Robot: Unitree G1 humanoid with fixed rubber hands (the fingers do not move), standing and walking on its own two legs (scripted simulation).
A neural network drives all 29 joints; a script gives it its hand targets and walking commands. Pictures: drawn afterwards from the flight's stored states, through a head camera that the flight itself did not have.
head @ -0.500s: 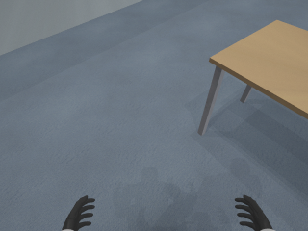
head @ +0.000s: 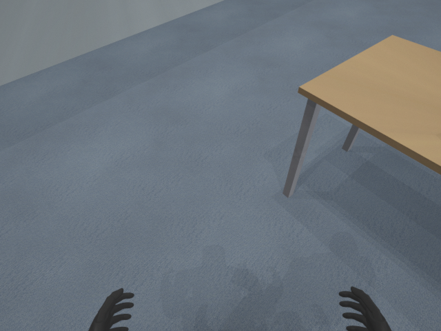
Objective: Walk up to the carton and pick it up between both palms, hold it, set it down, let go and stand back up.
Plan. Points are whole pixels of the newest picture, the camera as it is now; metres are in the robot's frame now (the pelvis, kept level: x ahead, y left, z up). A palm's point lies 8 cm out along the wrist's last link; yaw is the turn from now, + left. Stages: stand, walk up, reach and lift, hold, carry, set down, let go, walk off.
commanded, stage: stand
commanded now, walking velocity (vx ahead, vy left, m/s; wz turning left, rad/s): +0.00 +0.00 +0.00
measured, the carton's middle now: out of the picture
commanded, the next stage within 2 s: walk up in 1.52 s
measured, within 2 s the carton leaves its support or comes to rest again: neither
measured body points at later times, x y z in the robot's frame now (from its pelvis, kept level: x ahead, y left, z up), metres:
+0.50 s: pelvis +0.00 +0.00 +0.00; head +0.01 +0.00 +0.45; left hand +0.14 +0.25 -0.09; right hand +0.15 -0.25 -0.09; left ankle +0.01 +0.12 -0.73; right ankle +0.02 -0.13 -0.73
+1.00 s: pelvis +0.00 +0.00 +0.00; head +0.00 +0.00 +0.45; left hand +0.14 +0.25 -0.09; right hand +0.14 -0.25 -0.09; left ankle +0.01 +0.12 -0.73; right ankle +0.02 -0.13 -0.73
